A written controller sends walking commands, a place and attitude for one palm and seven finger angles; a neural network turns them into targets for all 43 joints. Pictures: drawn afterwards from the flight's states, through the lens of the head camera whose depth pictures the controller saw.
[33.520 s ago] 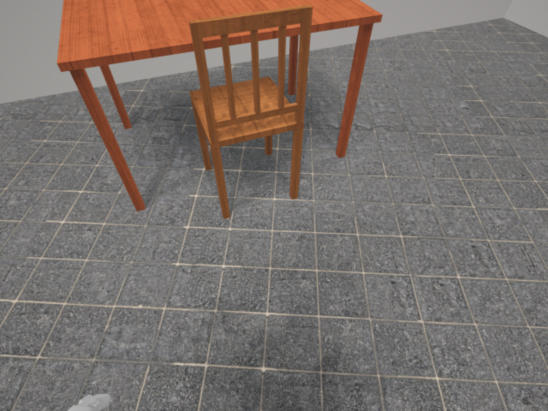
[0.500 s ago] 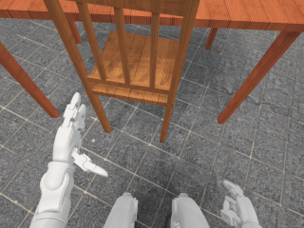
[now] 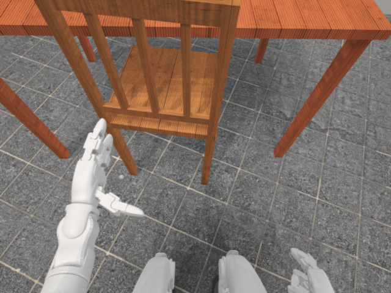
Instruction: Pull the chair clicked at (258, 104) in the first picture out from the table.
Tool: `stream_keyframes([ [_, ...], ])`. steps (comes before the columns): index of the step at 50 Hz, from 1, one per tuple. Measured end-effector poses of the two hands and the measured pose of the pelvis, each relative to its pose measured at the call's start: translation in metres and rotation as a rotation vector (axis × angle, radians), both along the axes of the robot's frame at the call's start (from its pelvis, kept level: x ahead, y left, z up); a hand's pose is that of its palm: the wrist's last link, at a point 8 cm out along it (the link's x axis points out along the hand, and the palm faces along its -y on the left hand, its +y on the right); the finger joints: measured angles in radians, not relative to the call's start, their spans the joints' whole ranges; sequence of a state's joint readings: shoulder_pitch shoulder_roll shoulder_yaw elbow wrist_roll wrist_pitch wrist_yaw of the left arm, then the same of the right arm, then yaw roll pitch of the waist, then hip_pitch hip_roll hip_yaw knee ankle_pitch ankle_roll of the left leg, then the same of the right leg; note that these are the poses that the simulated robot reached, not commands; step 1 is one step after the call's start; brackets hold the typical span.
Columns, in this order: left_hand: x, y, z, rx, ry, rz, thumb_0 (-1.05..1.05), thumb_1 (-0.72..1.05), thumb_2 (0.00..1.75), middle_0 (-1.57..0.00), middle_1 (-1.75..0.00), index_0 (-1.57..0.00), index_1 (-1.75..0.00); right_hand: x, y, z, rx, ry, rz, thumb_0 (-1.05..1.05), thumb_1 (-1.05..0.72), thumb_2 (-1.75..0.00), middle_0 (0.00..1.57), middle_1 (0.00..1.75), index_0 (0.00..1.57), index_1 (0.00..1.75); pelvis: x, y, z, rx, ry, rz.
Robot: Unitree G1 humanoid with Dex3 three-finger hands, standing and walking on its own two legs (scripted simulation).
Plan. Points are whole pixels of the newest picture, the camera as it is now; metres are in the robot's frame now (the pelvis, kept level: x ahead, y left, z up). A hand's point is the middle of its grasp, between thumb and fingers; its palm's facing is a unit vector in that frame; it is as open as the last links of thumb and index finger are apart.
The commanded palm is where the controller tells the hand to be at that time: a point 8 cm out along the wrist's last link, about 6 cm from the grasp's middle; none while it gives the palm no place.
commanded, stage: aim the fingers beside a spindle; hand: left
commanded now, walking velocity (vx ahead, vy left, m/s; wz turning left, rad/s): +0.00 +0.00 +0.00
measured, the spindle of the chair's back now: (148, 73) +0.60 +0.13 +0.03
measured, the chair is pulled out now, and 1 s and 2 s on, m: -0.08 -0.08 -0.08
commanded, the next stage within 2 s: push the fingers through the gap in 1.28 s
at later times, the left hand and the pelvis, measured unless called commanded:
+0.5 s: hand (125, 164) +0.36 +0.15 +0.02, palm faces +0.00 -1.00 -0.04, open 17.0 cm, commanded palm +0.34 +0.21 +0.02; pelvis +0.00 +0.00 +0.00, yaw +0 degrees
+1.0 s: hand (130, 158) +0.38 +0.14 +0.01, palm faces +0.00 -1.00 -0.04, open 17.0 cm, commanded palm +0.35 +0.20 +0.02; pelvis +0.00 +0.00 +0.00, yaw +0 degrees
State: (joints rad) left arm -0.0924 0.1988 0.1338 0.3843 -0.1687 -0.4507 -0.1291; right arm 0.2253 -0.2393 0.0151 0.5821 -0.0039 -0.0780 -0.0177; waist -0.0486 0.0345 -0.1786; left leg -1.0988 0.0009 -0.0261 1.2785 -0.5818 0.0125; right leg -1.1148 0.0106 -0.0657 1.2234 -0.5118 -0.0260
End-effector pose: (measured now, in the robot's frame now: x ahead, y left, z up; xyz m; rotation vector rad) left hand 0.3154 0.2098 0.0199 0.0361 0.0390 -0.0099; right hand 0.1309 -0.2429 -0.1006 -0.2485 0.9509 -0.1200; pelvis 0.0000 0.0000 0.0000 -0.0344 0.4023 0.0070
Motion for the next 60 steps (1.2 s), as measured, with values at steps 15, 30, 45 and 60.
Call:
stream_keyframes([
  [15,0.019,-0.005,0.001,0.001,-0.007,-0.001,-0.02,-0.5,0.3,-0.06,-0.08,-0.06,-0.08,0.01,0.003,-0.001,0.009,-0.012,0.012,0.01,-0.9,-0.9,0.21,0.3,0.21,0.3,0.0,0.0,0.0,0.001,0.004,0.001],
  [30,0.026,-0.004,0.003,0.003,-0.011,0.008,-0.02,-0.5,0.3,-0.06,-0.08,-0.06,-0.08,-0.003,0.001,-0.002,0.012,0.028,-0.007,0.01,-0.9,-0.9,0.21,0.3,0.21,0.3,0.001,-0.001,0.002,0.004,0.003,-0.003],
  [45,0.038,-0.013,0.001,0.004,-0.008,0.0,-0.02,-0.5,0.3,-0.06,-0.08,-0.06,-0.08,-0.013,-0.003,-0.004,0.008,0.049,-0.018,0.01,-0.9,-0.9,0.21,0.3,0.21,0.3,-0.002,-0.001,0.001,0.007,0.008,-0.005],
  [60,0.045,-0.014,0.0,0.008,-0.005,0.005,-0.02,-0.5,0.3,-0.06,-0.08,-0.06,-0.08,-0.016,-0.003,-0.007,0.016,0.074,-0.028,0.01,-0.9,-0.9,0.21,0.3,0.21,0.3,0.0,-0.001,0.002,0.009,0.016,-0.009],
])
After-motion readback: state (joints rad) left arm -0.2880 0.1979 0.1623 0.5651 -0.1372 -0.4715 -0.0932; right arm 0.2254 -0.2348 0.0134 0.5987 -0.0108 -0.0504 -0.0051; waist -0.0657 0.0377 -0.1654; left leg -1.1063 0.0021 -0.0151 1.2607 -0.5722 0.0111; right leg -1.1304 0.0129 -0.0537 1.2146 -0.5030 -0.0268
